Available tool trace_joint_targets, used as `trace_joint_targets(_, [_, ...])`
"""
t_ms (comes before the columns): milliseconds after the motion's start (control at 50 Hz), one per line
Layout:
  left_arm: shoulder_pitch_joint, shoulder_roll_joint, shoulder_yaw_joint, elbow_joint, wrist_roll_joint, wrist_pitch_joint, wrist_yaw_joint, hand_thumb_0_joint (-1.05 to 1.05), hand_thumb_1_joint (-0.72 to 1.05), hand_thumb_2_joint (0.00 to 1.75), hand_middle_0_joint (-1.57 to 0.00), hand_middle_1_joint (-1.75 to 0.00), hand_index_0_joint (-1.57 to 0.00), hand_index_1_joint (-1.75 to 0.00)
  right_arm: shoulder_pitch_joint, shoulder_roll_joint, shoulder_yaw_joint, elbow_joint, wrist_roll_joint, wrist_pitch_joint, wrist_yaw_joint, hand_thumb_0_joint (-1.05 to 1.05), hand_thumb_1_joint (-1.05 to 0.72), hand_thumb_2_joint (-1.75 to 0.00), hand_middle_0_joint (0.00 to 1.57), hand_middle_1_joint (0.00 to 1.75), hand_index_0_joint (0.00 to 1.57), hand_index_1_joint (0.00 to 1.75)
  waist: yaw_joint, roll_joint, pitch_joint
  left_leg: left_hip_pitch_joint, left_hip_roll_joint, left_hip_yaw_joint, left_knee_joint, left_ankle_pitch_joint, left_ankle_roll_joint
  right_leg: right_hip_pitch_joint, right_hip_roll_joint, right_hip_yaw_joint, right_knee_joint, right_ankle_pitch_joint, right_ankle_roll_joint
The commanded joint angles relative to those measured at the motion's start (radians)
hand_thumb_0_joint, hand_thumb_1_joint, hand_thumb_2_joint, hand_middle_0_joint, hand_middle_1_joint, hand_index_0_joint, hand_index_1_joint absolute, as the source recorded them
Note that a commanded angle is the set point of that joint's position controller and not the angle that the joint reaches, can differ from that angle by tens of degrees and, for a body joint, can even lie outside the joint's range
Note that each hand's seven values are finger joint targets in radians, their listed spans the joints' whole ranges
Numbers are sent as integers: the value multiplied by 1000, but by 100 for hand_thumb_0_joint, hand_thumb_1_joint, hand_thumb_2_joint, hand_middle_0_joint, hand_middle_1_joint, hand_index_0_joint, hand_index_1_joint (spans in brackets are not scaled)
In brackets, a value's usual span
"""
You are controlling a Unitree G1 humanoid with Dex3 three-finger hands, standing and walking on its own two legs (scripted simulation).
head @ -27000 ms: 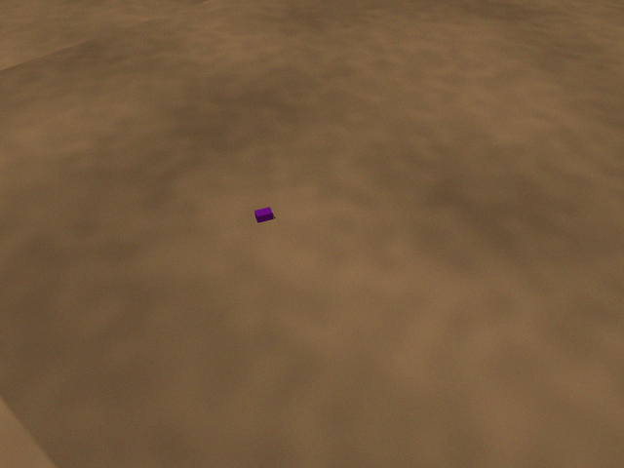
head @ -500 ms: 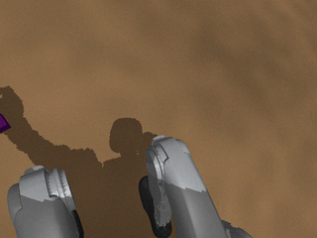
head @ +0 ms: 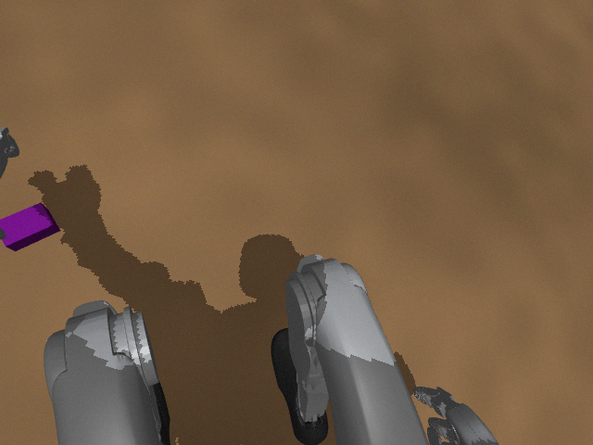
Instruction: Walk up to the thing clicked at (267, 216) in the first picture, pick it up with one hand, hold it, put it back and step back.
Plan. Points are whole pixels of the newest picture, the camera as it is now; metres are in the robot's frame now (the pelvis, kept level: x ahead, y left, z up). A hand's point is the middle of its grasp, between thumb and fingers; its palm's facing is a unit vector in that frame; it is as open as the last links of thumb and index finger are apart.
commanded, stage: home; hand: left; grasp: from above
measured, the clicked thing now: (28, 227) +0.49 +0.30 -0.32
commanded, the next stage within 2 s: none
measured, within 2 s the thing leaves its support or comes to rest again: neither
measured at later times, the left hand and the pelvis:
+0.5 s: hand out of the picture +0.42 +0.29 -0.06, palm faces -0.31 -0.39 -0.87, open 9.5 cm; pelvis +0.02 +0.00 +0.07, yaw +2 degrees
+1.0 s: hand out of the picture +0.27 +0.23 +0.16, palm faces +0.04 -0.92 -0.39, open 7.4 cm; pelvis +0.04 +0.00 +0.25, yaw +7 degrees
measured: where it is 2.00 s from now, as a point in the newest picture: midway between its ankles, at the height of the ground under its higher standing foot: (234, 431)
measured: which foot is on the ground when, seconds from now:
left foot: down 0.00-1.00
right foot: down 0.00-1.00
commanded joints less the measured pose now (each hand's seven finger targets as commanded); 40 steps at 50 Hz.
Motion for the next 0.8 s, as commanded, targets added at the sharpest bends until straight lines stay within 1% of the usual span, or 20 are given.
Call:
trace_joint_targets(0, [-257, 312, 103, -132, 11, -14, 76, 0, -15, 71, -40, -65, -39, -66, 183, -228, -60, -15, -13, -7, -12, 0, -88, -89, 20, 30, 20, 30, 33, 323, -637, 443, -20, 111, -213, 38, 34, 302, 41, -72, -205, 76, -73])
trace_joint_targets(60, [-238, 301, 127, -239, 8, -21, 100, 0, -15, 71, -38, -66, -38, -66, 215, -240, -79, -2, -21, -19, -7, 0, -88, -89, 20, 30, 20, 30, 23, 388, -677, 514, -17, 110, -214, 80, 27, 279, 35, -104, -182, 137, -71])
trace_joint_targets(80, [-216, 314, 150, -314, 0, -21, 107, 0, -14, 69, -39, -65, -39, -65, 222, -243, -93, 0, -19, -22, -4, 0, -88, -89, 20, 30, 20, 30, 42, 436, -751, 575, -15, 112, -215, 111, 22, 302, 32, -101, -171, 166, -73])
trace_joint_targets(120, [-123, 295, 172, -416, -27, -8, 120, 0, -12, 85, -23, -60, -23, -62, 222, -251, -129, -1, -9, -21, 1, 0, -89, -90, 20, 30, 20, 30, 77, 483, -841, 649, -13, 116, -227, 164, 12, 302, 24, -101, -156, 205, -82])
trace_joint_targets(160, [-124, 281, 178, -524, -64, 14, 128, 0, -1, 78, -21, -49, -19, -51, 243, -246, -151, -2, -3, -19, 6, 0, -89, -90, 20, 30, 20, 30, 71, 463, -878, 644, -10, 127, -229, 178, 21, 347, 24, -86, -191, 237, -73])
trace_joint_targets(180, [-136, 275, 181, -583, -89, 26, 128, 0, 7, 80, -21, -47, -19, -49, 252, -237, -164, 7, 5, -16, 8, 0, -89, -90, 20, 30, 20, 30, 83, 466, -930, 655, -7, 131, -243, 177, 22, 366, 24, -78, -197, 238, -74])
trace_joint_targets(200, [-105, 251, 176, -587, -111, 42, 123, 0, 14, 80, -21, -46, -19, -47, 260, -234, -179, 8, 10, -18, 10, 0, -89, -90, 20, 30, 20, 30, 81, 450, -920, 650, -6, 135, -250, 166, 26, 369, 23, -71, -219, 234, -72])
trace_joint_targets(240, [-56, 222, 192, -637, -169, 75, 108, 0, 27, 79, -20, -41, -19, -42, 279, -225, -195, 20, 27, -15, 10, 0, -89, -90, 20, 30, 20, 30, 109, 431, -930, 661, -8, 140, -284, 161, 31, 381, 21, -64, -253, 225, -72])
trace_joint_targets(300, [37, 116, 143, -667, -238, 126, 51, 0, 44, 82, -20, -38, -19, -39, 285, -199, -218, 24, 51, -10, 13, 0, -89, -90, 20, 30, 20, 30, 136, 383, -937, 686, -10, 146, -338, 155, 37, 440, 26, -49, -313, 213, -75])
trace_joint_targets(320, [61, 95, 139, -688, -274, 142, 28, 0, 48, 83, -20, -38, -19, -38, 281, -193, -222, 18, 61, -8, 13, 0, -89, -90, 20, 30, 20, 30, 142, 344, -917, 673, -10, 145, -357, 144, 42, 457, 27, -46, -338, 206, -73])
trace_joint_targets(360, [175, 0, 102, -712, -358, 179, -26, 0, 59, 85, -20, -36, -19, -36, 258, -176, -225, 6, 81, -2, 9, 0, -90, -90, 20, 30, 20, 30, 146, 272, -844, 649, -15, 138, -407, 116, 49, 485, 27, -42, -392, 185, -70])
trace_joint_targets(400, [264, -22, 112, -760, -434, 200, -82, 0, 67, 86, -20, -34, -20, -35, 224, -171, -229, -12, 99, 5, 2, 0, -90, -90, 20, 30, 20, 30, 155, 203, -775, 622, -16, 123, -452, 77, 56, 508, 24, -36, -434, 153, -66])
trace_joint_targets(460, [392, -95, 67, -864, -527, 225, -170, 0, 85, 91, -21, -33, -20, -33, 159, -155, -232, -65, 116, 16, -10, 0, -90, -90, 20, 30, 20, 30, 164, 125, -716, 631, -13, 114, -517, 36, 62, 561, 23, -19, -500, 126, -62])
trace_joint_targets(500, [441, -124, 69, -961, -599, 238, -204, 0, 90, 90, -20, -30, -20, -30, 124, -144, -234, -93, 127, 15, -24, 0, -90, -90, 20, 30, 20, 30, 182, 119, -695, 669, -9, 112, -566, 9, 59, 593, 21, -8, -544, 103, -62])
trace_joint_targets(540, [464, -125, 90, -1062, -657, 243, -220, 0, 90, 90, -20, -30, -20, -30, 86, -134, -233, -114, 135, 14, -39, 0, -90, -90, 20, 30, 20, 30, 193, 119, -668, 713, -7, 102, -621, -40, 56, 610, 18, -1, -586, 57, -63])
trace_joint_targets(580, [507, -184, 58, -1148, -702, 246, -238, 0, 90, 90, -20, -30, -20, -30, 59, -123, -228, -134, 143, 6, -53, 0, -90, -90, 20, 30, 20, 30, 185, 153, -640, 770, -3, 98, -674, -59, 52, 620, 15, 6, -621, 49, -65])
trace_joint_targets(600, [521, -176, 79, -1178, -723, 249, -239, 0, 90, 90, -20, -30, -20, -30, 50, -122, -225, -140, 147, 0, -61, 0, -90, -90, 20, 30, 20, 30, 192, 156, -641, 797, -2, 87, -701, -65, 49, 633, 11, 5, -627, 47, -65])
trace_joint_targets(660, [601, -187, 107, -1290, -785, 265, -236, 0, 90, 90, -20, -30, -20, -30, 29, -118, -224, -165, 158, -15, -88, 0, -90, -90, 20, 30, 20, 30, 214, 195, -688, 923, -2, 84, -772, -26, 40, 696, 2, 14, -670, 78, -65])
trace_joint_targets(680, [648, -221, 95, -1302, -812, 278, -236, 0, 90, 90, -20, -30, -20, -30, 17, -110, -222, -170, 159, -20, -97, 0, -90, -90, 20, 30, 20, 30, 206, 189, -663, 945, -1, 84, -792, -13, 38, 704, -1, 14, -693, 84, -64])
trace_joint_targets(780, [795, -262, 102, -1459, -957, 349, -233, 0, 90, 90, -20, -30, -20, -30, -7, -101, -215, -206, 170, -43, -140, 0, -90, -90, 20, 30, 20, 30, 215, 176, -671, 1087, -4, 79, -912, -25, 35, 832, -5, 29, -819, 67, -59])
